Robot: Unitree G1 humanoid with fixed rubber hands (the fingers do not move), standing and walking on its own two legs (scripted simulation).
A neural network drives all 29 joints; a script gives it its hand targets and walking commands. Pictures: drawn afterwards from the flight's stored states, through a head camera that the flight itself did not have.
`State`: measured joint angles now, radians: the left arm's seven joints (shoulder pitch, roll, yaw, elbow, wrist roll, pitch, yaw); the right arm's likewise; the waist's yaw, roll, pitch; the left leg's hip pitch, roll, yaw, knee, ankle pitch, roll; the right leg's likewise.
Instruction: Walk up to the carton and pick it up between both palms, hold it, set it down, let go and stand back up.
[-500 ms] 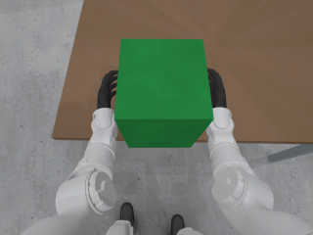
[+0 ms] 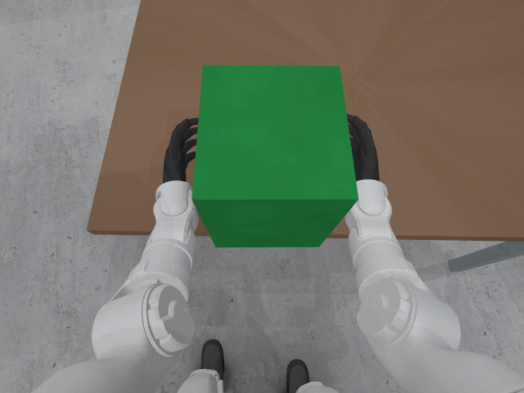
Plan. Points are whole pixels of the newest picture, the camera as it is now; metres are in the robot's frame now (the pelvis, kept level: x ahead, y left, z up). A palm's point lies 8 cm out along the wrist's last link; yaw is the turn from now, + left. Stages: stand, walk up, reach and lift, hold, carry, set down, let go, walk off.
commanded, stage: reach and lift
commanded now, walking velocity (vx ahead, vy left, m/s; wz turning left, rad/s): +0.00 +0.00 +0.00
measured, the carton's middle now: (269, 169) +0.45 +0.00 -0.04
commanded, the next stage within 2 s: none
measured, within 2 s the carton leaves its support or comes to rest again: leaves its support in 1.72 s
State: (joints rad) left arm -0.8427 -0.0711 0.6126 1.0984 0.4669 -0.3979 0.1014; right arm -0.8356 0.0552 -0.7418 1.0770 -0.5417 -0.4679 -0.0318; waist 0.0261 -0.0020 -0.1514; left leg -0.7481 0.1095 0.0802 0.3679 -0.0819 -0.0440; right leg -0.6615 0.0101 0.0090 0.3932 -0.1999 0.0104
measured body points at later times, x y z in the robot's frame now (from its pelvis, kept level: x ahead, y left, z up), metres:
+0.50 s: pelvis +0.00 +0.00 +0.00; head +0.15 +0.01 +0.42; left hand +0.44 +0.15 -0.01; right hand +0.44 -0.14 +0.00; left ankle +0.02 +0.15 -0.73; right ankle -0.04 -0.12 -0.73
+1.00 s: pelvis -0.01 +0.00 +0.00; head +0.14 +0.01 +0.42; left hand +0.42 +0.15 -0.01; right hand +0.44 -0.14 +0.00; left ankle +0.02 +0.15 -0.73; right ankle -0.04 -0.12 -0.73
